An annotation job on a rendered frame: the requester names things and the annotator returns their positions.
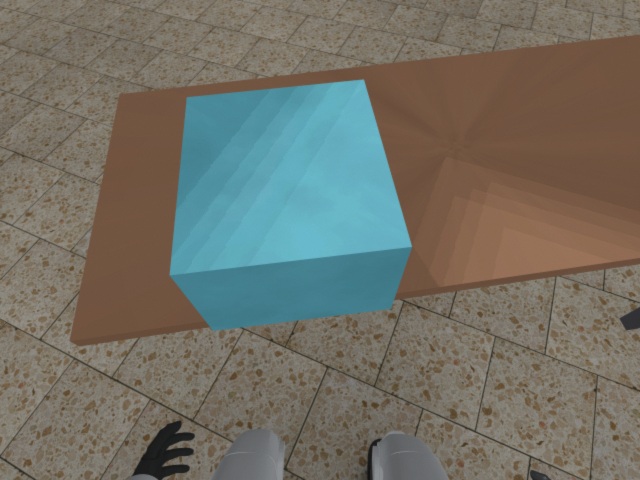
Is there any left robot hand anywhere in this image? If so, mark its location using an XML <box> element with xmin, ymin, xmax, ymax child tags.
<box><xmin>132</xmin><ymin>421</ymin><xmax>195</xmax><ymax>480</ymax></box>

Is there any carton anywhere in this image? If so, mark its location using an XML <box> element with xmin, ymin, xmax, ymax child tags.
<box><xmin>170</xmin><ymin>79</ymin><xmax>412</xmax><ymax>331</ymax></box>

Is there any table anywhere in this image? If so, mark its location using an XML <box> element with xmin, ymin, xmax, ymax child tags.
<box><xmin>70</xmin><ymin>35</ymin><xmax>640</xmax><ymax>346</ymax></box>

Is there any robot right shin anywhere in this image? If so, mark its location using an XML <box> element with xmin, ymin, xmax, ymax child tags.
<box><xmin>380</xmin><ymin>431</ymin><xmax>405</xmax><ymax>442</ymax></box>

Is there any right robot thigh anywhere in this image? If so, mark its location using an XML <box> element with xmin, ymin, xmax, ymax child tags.
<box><xmin>372</xmin><ymin>434</ymin><xmax>450</xmax><ymax>480</ymax></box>

